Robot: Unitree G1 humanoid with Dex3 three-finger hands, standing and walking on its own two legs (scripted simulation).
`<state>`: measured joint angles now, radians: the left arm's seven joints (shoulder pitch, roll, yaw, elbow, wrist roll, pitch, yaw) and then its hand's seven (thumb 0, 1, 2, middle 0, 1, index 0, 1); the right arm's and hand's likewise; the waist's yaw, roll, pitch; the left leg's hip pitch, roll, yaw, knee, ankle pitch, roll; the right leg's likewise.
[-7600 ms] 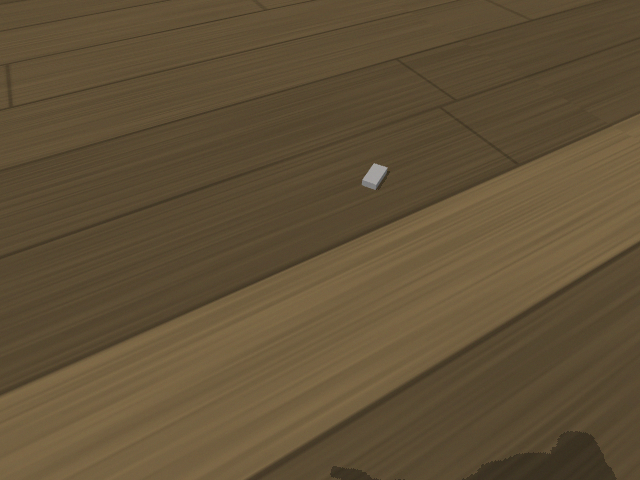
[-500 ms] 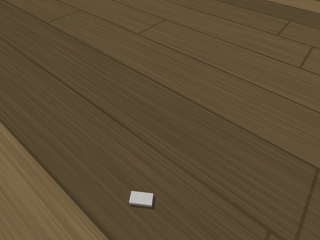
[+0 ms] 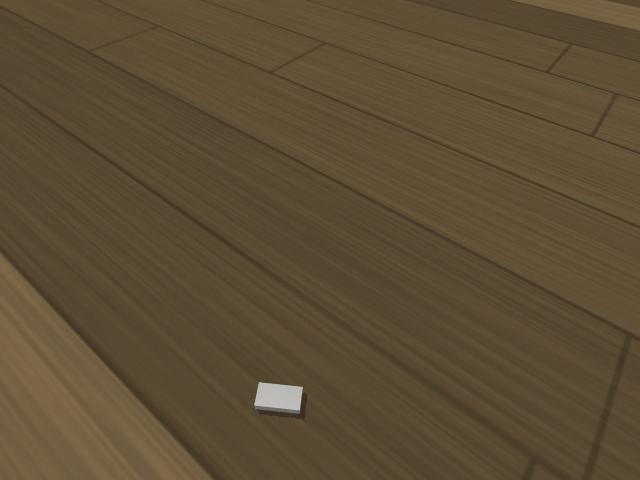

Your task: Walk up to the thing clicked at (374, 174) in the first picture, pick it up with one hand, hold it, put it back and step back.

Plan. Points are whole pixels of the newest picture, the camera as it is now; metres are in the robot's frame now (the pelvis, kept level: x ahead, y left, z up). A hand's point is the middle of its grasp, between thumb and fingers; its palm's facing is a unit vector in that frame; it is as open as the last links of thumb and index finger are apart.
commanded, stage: stand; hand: left
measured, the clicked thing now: (279, 397) +0.48 +0.15 -0.77
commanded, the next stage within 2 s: none
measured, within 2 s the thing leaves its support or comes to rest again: neither
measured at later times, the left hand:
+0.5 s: hand out of the picture +0.06 +0.24 -0.16, palm faces -0.03 -0.94 -0.34, open 7.3 cm
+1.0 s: hand out of the picture +0.07 +0.23 -0.16, palm faces -0.04 -0.94 -0.34, open 7.3 cm
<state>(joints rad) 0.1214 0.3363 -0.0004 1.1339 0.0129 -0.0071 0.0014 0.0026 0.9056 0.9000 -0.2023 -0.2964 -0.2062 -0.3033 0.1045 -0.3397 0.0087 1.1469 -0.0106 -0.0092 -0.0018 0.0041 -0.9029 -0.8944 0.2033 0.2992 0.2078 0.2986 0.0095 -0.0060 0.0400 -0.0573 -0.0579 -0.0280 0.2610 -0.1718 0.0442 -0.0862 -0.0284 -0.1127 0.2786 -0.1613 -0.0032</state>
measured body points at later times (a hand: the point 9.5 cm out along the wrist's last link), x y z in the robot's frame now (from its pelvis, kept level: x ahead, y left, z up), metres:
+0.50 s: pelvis -0.01 -0.01 +0.00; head +0.00 -0.01 +0.45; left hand +0.07 +0.29 -0.14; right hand +0.07 -0.31 -0.13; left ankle -0.02 +0.09 -0.75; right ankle +0.00 -0.11 -0.75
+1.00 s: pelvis +0.00 -0.02 +0.00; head +0.01 -0.02 +0.45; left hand +0.07 +0.28 -0.13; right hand +0.06 -0.32 -0.14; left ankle -0.02 +0.09 -0.75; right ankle +0.00 -0.11 -0.75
